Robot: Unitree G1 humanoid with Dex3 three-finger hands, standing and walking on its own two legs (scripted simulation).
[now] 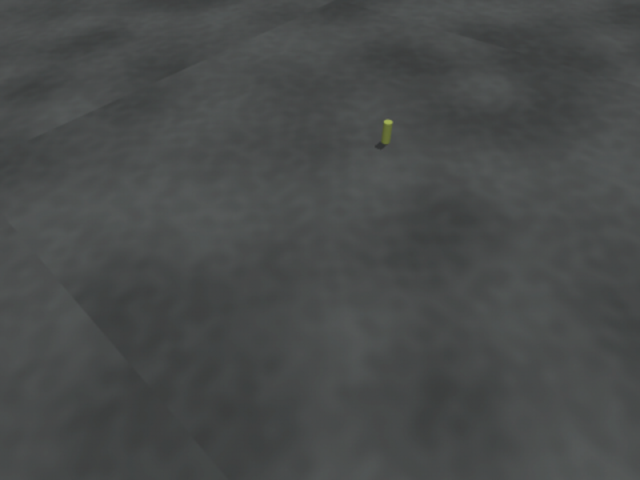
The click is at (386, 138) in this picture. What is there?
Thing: slim round
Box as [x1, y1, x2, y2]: [381, 119, 392, 143]
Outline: 388,119 384,120 381,140 383,143 389,142 392,122
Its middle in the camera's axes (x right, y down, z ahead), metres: +0.35 -0.55 +2.03
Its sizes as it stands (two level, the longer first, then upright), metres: 0.045 0.045 0.120
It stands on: the floor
